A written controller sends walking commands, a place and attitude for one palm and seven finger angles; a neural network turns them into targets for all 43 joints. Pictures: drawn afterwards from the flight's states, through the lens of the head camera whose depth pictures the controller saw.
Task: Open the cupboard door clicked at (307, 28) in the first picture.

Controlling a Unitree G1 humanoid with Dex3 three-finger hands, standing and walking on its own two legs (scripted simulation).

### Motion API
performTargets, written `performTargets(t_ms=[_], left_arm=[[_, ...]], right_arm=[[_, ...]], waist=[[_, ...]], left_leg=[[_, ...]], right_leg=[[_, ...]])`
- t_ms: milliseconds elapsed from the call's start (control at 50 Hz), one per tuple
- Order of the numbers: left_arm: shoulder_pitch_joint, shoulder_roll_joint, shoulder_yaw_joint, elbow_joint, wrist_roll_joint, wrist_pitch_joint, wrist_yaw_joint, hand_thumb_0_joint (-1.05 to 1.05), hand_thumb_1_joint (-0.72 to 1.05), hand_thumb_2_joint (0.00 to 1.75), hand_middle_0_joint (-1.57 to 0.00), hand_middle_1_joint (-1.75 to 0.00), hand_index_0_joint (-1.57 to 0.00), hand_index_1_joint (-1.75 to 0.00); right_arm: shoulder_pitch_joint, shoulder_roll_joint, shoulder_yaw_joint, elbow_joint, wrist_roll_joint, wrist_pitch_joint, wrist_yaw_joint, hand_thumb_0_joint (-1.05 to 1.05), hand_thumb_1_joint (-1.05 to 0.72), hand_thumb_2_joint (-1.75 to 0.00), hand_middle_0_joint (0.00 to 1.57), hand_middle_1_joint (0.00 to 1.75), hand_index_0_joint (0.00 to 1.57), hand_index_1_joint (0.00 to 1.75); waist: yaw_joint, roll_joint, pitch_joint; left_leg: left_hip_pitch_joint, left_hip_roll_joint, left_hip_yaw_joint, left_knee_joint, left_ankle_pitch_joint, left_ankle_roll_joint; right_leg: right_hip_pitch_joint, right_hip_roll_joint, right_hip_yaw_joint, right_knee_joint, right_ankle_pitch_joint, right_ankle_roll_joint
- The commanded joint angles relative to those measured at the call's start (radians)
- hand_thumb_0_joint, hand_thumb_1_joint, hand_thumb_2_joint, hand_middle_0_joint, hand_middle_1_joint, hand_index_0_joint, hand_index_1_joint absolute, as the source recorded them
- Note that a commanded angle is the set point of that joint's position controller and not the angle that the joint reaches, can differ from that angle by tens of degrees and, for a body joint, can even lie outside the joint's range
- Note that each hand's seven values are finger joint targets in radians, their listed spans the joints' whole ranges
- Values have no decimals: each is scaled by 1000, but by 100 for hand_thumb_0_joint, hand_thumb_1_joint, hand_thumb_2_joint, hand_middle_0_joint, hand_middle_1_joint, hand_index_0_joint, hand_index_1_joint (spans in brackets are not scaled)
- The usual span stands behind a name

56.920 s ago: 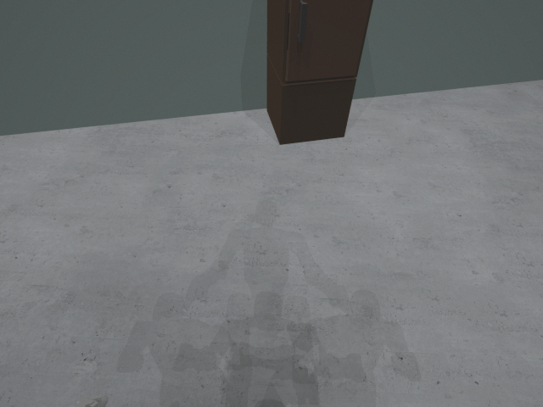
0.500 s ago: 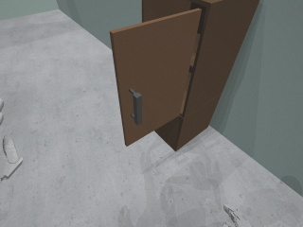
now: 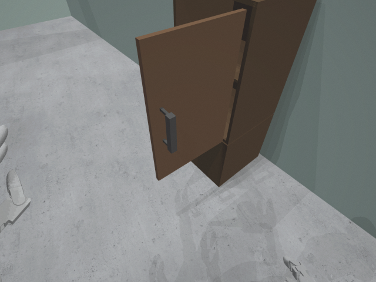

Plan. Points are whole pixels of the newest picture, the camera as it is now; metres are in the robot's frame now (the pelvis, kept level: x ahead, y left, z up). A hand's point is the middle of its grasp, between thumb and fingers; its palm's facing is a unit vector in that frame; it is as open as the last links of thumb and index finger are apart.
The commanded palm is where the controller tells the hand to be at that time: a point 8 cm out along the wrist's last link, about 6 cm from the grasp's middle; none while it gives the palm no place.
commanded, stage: let the arm hang, fingers relaxed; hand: left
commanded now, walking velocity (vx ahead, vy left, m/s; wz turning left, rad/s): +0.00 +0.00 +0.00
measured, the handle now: (167, 130) +0.58 +0.10 -0.05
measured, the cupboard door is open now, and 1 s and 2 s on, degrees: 88 88 88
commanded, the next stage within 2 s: look to check the result in 1.12 s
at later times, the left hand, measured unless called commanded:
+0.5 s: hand out of the picture -0.03 +0.20 -0.17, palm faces +0.07 -0.97 -0.23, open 7.1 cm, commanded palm none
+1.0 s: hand out of the picture +0.00 +0.19 -0.16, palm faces +0.05 -0.98 -0.21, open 7.3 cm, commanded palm none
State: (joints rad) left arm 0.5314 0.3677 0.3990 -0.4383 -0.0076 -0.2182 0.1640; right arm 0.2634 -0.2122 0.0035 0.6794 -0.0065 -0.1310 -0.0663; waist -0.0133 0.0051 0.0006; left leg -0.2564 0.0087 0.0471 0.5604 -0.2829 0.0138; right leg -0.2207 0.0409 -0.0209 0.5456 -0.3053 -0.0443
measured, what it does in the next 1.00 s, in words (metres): stands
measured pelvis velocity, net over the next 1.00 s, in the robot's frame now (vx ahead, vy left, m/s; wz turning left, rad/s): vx -0.02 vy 0.02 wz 0.05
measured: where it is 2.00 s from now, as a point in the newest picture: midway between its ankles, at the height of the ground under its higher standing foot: outside the picture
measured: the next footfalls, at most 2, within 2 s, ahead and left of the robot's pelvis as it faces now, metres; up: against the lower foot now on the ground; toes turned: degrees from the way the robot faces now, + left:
none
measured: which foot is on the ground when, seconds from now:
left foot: down 0.00-1.00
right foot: down 0.00-1.00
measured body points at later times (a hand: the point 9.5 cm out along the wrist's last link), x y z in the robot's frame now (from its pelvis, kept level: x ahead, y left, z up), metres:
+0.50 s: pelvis -0.01 +0.00 +0.01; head +0.01 +0.01 +0.46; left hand -0.03 +0.25 -0.15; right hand +0.02 -0.25 -0.14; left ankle +0.01 +0.11 -0.73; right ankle -0.01 -0.10 -0.73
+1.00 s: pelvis -0.02 +0.02 +0.01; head -0.01 +0.01 +0.46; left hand +0.00 +0.24 -0.15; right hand +0.00 -0.20 -0.15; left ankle +0.01 +0.11 -0.73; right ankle -0.01 -0.10 -0.73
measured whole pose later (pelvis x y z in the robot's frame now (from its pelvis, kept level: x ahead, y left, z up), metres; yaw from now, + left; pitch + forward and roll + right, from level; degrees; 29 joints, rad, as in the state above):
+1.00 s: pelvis -0.02 +0.02 +0.01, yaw +3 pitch -2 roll +0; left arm 0.22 0.15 0.00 1.13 0.01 0.00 0.03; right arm 0.24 -0.16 0.01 1.16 -0.02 0.01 -0.03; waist -0.02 0.01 0.03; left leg -0.19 -0.04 0.01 0.38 -0.16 0.04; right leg -0.14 0.01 0.01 0.40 -0.23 -0.01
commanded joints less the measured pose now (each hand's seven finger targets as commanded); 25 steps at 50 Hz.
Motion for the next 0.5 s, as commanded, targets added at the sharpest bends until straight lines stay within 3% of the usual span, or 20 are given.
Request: performTargets(t_ms=[0,20,40,60,80,100,120,140,160,180,200,220,240,260,280,300,320,340,360,480], left_arm=[[-103,17,-289,560,67,121,-139,0,90,90,-20,-30,-20,-30],[-73,-40,-270,582,47,202,-153,0,90,90,-20,-30,-20,-30],[-100,-83,-292,604,42,223,-149,0,90,90,-20,-30,-20,-30],[-171,-66,-296,638,42,227,-148,0,90,90,-20,-30,-20,-30],[-200,-56,-298,683,39,224,-149,0,90,90,-20,-30,-20,-30],[-228,-36,-300,739,38,221,-148,0,90,90,-20,-30,-20,-30],[-238,-23,-303,808,36,217,-147,0,90,90,-20,-30,-20,-30],[-226,-9,-306,883,36,213,-145,0,90,90,-20,-30,-20,-30],[-209,12,-311,963,38,206,-145,0,90,90,-20,-30,-20,-30],[-217,41,-316,1031,41,200,-142,0,90,90,-20,-30,-20,-30],[-257,63,-322,1088,39,196,-144,0,90,90,-20,-30,-20,-30],[-295,70,-328,1142,33,193,-144,0,90,90,-20,-30,-20,-30],[-320,60,-336,1188,30,191,-142,0,90,90,-20,-30,-20,-30],[-329,56,-340,1226,29,190,-139,0,90,90,-20,-30,-20,-30],[-345,34,-347,1267,25,191,-139,0,90,90,-20,-30,-20,-30],[-345,12,-353,1305,20,194,-138,0,90,90,-20,-30,-20,-30],[-330,-28,-343,1334,21,198,-136,0,90,90,-20,-30,-20,-30],[-314,-30,-352,1369,18,203,-137,0,90,90,-20,-30,-20,-30],[-299,-35,-352,1400,18,205,-138,0,90,90,-20,-30,-20,-30],[-283,-42,-372,1516,15,205,-138,0,90,90,-20,-30,-20,-30]], right_arm=[[-146,-275,-99,71,-3,-63,74,0,-90,-90,20,30,20,30],[-62,-204,-93,53,3,4,67,0,-90,-90,20,30,20,30],[-66,-194,-80,52,-8,26,61,0,-90,-90,20,30,20,30],[-70,-196,-75,52,-17,39,57,0,-90,-90,20,30,20,30],[-69,-206,-66,52,-29,47,53,0,-90,-90,20,30,20,30],[-77,-214,-64,57,-36,54,52,0,-90,-90,20,30,20,30],[-103,-220,-62,66,-37,63,52,0,-90,-90,20,30,20,30],[-136,-221,-60,78,-34,71,53,0,-90,-90,20,30,20,30],[-158,-213,-56,89,-27,78,54,0,-90,-90,20,30,20,30],[-154,-180,-53,108,-17,85,56,0,-90,-90,20,30,20,30],[-140,-155,-48,129,-12,97,56,0,-90,-90,20,30,20,30],[-137,-144,-47,154,-15,113,53,0,-90,-90,20,30,20,30],[-129,-140,-48,181,-15,124,51,0,-90,-90,20,30,20,30],[-118,-134,-46,204,-15,129,50,0,-90,-90,20,30,20,30],[-102,-117,-42,235,-13,130,48,0,-90,-90,20,30,20,30],[-89,-99,-34,264,-13,130,45,0,-90,-90,20,30,20,30],[-91,-92,-37,284,-21,129,42,0,-90,-90,20,30,20,30],[-97,-92,-32,303,-20,128,41,0,-90,-90,20,30,20,30],[-102,-102,-32,315,-17,128,37,0,-90,-90,20,30,20,30],[-47,-113,-29,393,-11,125,29,0,-90,-90,20,30,20,30]], waist=[[-43,52,-23],[-10,70,-69],[-1,69,-77],[-4,7,-50],[-6,-18,-61],[1,-48,-70],[19,-63,-81],[41,-55,-101],[54,-53,-118],[39,-83,-109],[12,-152,-92],[3,-217,-64],[-6,-175,-41],[-10,-130,-44],[-22,-46,-38],[-26,9,-37],[-15,107,-25],[-3,161,-16],[10,152,-13],[6,13,-4]], left_leg=[[-5,105,-129,35,482,37],[-3,127,-133,-35,582,50],[-40,186,-205,-79,551,90],[-42,228,-276,-131,581,127],[-23,260,-332,-153,602,166],[8,265,-345,-150,656,186],[33,253,-313,-129,692,185],[32,220,-261,-97,676,160],[22,158,-201,-62,602,114],[-15,74,-137,-27,417,55],[-16,13,-75,-4,216,15],[1,-12,-56,14,55,1],[15,-14,-60,13,-18,-1],[39,-8,-61,0,-2,-1],[83,8,-70,-42,75,0],[121,23,-84,-85,150,2],[130,47,-110,-123,180,10],[106,69,-139,-160,176,22],[88,81,-151,-171,171,29],[106,92,-155,-217,175,27]], right_leg=[[-110,-149,58,78,452,16],[-64,-106,45,115,354,22],[-86,-75,19,186,122,26],[-125,-52,30,250,-76,27],[-152,-56,57,292,-165,35],[-154,-60,73,297,-172,35],[-127,-68,76,250,-137,34],[-48,-77,75,136,-46,33],[37,-80,99,19,165,25],[83,-139,178,-60,363,4],[73,-216,262,-117,469,-32],[40,-253,302,-163,512,-60],[25,-260,300,-184,505,-80],[27,-244,279,-192,482,-75],[2,-229,256,-190,420,-76],[-17,-193,219,-191,325,-57],[-29,-157,189,-193,232,-38],[-4,-130,163,-193,183,-22],[26,-119,147,-206,168,-16],[60,-127,120,-236,167,-11]])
